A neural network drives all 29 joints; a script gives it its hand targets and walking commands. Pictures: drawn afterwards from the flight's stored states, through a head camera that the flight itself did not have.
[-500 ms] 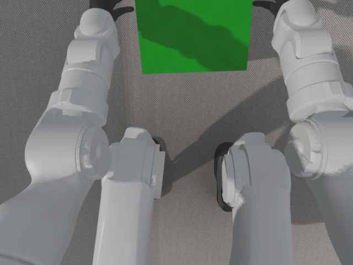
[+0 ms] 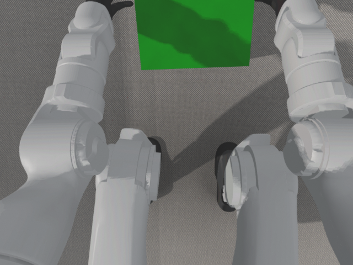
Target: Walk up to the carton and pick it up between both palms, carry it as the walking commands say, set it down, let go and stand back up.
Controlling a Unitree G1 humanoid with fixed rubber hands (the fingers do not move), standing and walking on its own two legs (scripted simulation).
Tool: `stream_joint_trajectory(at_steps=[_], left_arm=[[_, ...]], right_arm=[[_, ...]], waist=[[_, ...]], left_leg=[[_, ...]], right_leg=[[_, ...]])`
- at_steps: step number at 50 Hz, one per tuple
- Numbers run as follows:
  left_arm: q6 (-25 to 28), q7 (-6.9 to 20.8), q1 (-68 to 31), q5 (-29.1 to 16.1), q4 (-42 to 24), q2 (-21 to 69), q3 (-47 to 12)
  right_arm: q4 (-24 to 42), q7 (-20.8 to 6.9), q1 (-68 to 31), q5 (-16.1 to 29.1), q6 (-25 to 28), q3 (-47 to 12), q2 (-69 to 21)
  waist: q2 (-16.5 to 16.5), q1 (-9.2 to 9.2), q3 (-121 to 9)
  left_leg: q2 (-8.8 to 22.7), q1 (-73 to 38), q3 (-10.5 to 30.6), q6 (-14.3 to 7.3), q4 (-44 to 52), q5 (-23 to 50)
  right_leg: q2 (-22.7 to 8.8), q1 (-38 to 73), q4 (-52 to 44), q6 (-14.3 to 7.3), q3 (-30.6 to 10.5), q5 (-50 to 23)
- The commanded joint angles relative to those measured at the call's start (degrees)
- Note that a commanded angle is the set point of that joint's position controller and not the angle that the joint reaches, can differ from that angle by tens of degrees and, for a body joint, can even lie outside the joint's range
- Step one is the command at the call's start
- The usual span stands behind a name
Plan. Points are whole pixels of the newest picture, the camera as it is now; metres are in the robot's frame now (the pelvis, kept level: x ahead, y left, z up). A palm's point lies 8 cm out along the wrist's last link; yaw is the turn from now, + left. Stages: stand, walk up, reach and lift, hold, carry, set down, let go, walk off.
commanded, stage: set down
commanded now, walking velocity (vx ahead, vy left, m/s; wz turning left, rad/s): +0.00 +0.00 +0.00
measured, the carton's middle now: (193, 16) +0.54 +0.00 -0.28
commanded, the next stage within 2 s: none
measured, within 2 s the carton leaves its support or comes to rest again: rests again in 0.18 s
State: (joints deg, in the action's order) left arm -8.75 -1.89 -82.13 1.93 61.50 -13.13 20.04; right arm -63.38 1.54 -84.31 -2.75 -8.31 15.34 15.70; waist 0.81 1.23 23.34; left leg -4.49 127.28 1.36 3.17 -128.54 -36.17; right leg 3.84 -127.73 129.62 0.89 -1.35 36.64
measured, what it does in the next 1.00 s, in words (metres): stands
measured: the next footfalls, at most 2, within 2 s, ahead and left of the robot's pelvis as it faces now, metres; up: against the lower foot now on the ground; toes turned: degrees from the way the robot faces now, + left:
none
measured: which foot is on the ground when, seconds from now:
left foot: down 0.00-1.00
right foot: down 0.00-1.00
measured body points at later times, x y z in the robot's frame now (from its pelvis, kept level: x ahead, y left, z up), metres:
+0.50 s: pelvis +0.01 +0.00 +0.00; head +0.38 -0.01 +0.24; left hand +0.55 +0.16 -0.20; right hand +0.56 -0.15 -0.20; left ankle +0.10 +0.12 -0.33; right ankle +0.10 -0.12 -0.33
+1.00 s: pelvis +0.00 +0.00 -0.01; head +0.38 -0.01 +0.23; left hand +0.54 +0.17 -0.20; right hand +0.55 -0.16 -0.21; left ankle +0.10 +0.12 -0.33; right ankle +0.10 -0.11 -0.33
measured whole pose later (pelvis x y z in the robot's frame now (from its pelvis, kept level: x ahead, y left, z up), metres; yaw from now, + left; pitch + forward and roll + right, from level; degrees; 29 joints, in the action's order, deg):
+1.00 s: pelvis +0.00 +0.00 -0.01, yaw +0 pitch +34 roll +1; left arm -1.9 -3.4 -84.1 -1.1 67.9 -15.1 16.5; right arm -68.0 2.2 -84.9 0.1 -2.9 11.2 18.2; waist 0.8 1.5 25.2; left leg -3.3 127.4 0.9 2.8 -129.9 -36.9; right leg 2.8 -128.0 130.8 0.5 -0.8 37.1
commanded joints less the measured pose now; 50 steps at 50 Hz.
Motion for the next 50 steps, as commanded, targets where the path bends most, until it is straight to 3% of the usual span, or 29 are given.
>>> stream_joint_trajectory(at_steps=[1, 25, 33, 41, 47, 50], left_arm=[[1.5, 12.1, -23.1, -2.2, -4.0, 44.4, -13.1], [2.1, 12.0, -18.9, -1.6, -2.0, 41.8, -11.8], [2.8, 10.7, -17.7, -1.1, -1.4, 36.4, -10.4], [4.5, 6.9, -14.5, -0.4, 0.3, 23.0, -6.9], [7.5, -0.6, -9.1, -2.1, 2.2, -1.7, -3.4], [8.4, -3.0, -10.4, -5.2, 2.7, -7.7, -4.6]], right_arm=[[1.9, -12.5, -20.2, 1.8, 0.4, -12.5, -43.1], [1.2, -12.6, -15.8, 0.3, 1.0, -10.8, -41.1], [0.7, -11.4, -15.3, -0.1, 1.9, -9.3, -35.5], [-0.3, -7.7, -13.8, -0.4, 3.6, -6.3, -21.5], [-1.1, -0.5, -10.2, 1.8, 5.8, -3.9, 4.4], [-0.8, 1.9, -12.7, 5.4, 6.8, -6.2, 9.6]], waist=[[-2.5, -0.84, -46.2], [-2.8, -0.66, -44.1], [-2.8, -0.31, -44.9], [-2.9, -0.17, -46.9], [-3.0, 0.09, -52.0], [-2.4, 0.55, -54.9]], left_leg=[[-3.0, -16.1, -3.8, -2.1, 8.2, 19.5], [-2.7, -15.5, -3.3, -1.9, 7.1, 21.7], [-2.4, -16.4, -3.3, -1.5, 7.0, 21.9], [-1.5, -18.2, -3.5, -0.7, 7.1, 21.5], [-0.1, -21.1, -3.5, 0.3, 6.8, 22.9], [0.5, -21.6, -3.0, 0.4, 6.4, 24.5]], right_leg=[[2.9, 20.8, -10.1, -2.0, 1.7, -21.7], [2.7, 20.6, -8.9, -1.7, 1.2, -23.8], [2.3, 21.3, -8.6, -1.4, 1.4, -23.5], [1.6, 23.4, -8.6, -0.4, 1.8, -23.1], [0.3, 26.2, -8.8, 0.6, 1.2, -24.2], [-0.3, 26.4, -8.5, 0.8, 0.2, -25.5]])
